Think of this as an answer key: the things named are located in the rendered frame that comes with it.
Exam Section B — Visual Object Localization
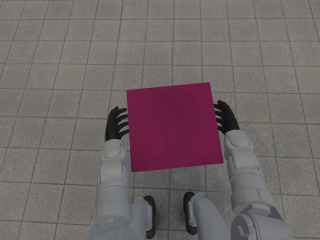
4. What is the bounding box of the right robot forearm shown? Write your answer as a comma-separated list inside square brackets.
[223, 129, 295, 240]

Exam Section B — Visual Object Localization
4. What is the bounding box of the carton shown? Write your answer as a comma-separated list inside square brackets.
[126, 82, 224, 173]

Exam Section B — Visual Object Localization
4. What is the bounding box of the right robot upper arm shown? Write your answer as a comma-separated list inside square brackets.
[230, 212, 294, 240]

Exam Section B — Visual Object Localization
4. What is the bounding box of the robot right shin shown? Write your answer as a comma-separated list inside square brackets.
[188, 193, 206, 227]

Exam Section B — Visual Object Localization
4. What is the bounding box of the robot right hand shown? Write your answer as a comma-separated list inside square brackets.
[213, 100, 240, 135]

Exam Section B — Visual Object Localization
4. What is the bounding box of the left robot upper arm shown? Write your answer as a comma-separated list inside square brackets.
[87, 225, 138, 240]

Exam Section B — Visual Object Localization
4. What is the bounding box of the robot left shin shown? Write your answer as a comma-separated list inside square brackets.
[133, 198, 152, 231]

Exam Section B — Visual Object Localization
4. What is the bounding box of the left robot forearm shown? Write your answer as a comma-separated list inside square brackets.
[85, 139, 133, 240]

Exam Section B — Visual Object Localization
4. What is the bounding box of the robot shin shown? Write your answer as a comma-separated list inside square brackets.
[133, 198, 152, 231]
[188, 193, 206, 227]

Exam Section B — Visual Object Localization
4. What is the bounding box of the robot left hand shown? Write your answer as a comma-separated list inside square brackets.
[105, 106, 129, 142]

